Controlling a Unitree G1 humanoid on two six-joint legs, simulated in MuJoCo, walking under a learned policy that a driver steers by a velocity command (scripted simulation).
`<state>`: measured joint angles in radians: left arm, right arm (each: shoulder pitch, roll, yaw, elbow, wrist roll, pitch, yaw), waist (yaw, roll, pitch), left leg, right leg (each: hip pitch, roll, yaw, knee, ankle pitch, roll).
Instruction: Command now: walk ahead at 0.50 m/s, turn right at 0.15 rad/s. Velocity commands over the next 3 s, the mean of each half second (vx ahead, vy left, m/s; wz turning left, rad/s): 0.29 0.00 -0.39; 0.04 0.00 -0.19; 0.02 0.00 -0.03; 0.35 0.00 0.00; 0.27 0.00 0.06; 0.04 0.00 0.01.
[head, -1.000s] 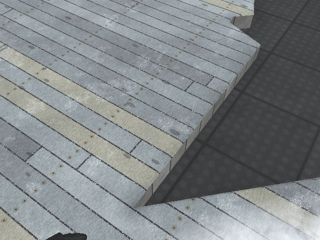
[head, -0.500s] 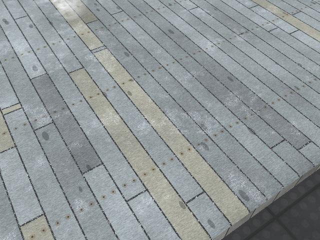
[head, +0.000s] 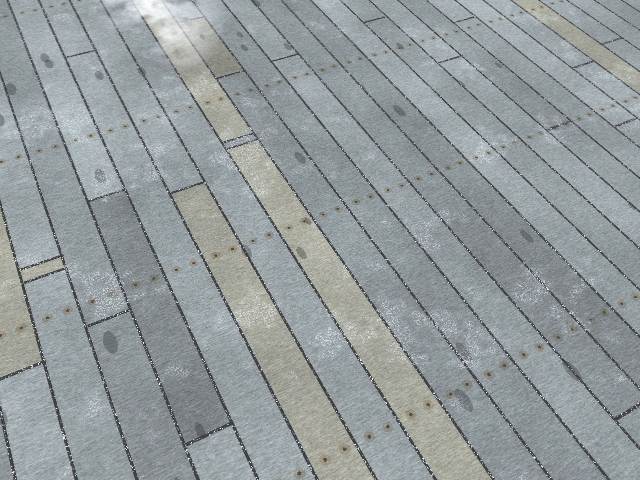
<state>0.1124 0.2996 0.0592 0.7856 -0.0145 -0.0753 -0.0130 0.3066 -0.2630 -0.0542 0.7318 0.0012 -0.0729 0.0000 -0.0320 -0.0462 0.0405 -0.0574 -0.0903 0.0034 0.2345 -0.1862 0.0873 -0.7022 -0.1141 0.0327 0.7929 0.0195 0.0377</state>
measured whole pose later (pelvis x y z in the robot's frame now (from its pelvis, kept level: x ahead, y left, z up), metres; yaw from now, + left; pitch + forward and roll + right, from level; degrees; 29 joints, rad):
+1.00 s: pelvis +0.29 -0.03 -0.02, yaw -20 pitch +0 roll +0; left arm 0.19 0.27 0.03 0.74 0.02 0.05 0.01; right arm 0.17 -0.24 -0.01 0.71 -0.02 -0.01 0.00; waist 0.00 0.00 0.02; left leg -0.30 0.00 -0.04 0.55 -0.25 -0.02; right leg -0.24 0.01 0.07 0.54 -0.30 0.02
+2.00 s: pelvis +0.46 -0.09 -0.01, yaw -20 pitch +2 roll +0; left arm 0.02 0.26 0.03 0.79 -0.02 -0.08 -0.03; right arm 0.49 -0.22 -0.02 1.01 0.01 -0.07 -0.01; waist -0.10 -0.03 0.02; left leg 0.11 -0.02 -0.01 0.16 -0.30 0.03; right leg -0.60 -0.05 -0.01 0.60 -0.02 -0.01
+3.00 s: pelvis +0.70 -0.19 -0.01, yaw -18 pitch -1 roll +0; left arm 0.23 0.23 0.02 1.09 0.00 0.01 0.04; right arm 0.10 -0.22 -0.05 1.03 0.00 0.00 -0.03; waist 0.01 0.00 0.04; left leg -0.28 -0.01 0.01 0.50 -0.21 0.02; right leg -0.10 -0.02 -0.05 0.47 -0.36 0.00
